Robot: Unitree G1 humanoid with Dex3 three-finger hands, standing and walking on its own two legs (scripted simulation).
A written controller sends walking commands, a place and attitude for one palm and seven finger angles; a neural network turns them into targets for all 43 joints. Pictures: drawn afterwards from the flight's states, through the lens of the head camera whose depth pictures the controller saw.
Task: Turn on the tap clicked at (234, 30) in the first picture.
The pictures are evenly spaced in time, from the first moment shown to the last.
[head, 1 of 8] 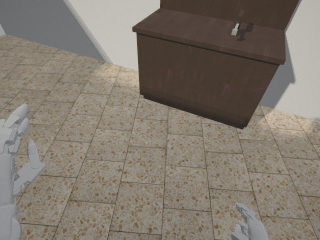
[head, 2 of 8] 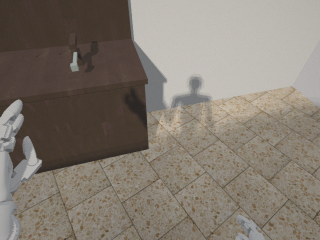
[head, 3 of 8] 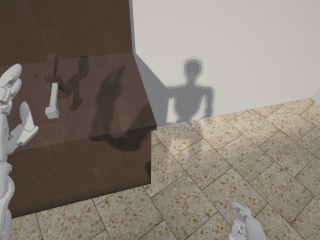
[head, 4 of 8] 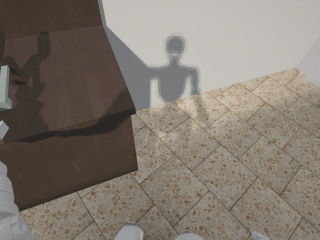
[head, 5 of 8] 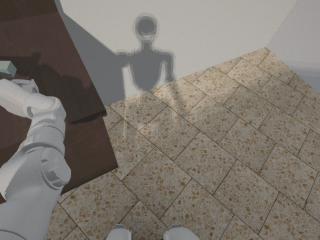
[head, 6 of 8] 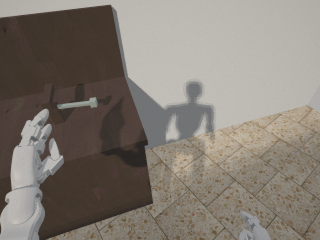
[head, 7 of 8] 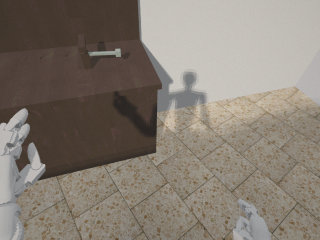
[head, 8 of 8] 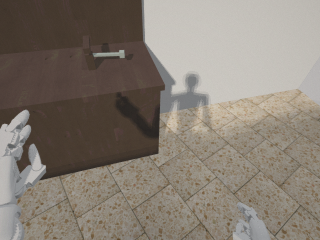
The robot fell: no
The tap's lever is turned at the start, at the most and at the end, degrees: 0 81 81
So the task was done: yes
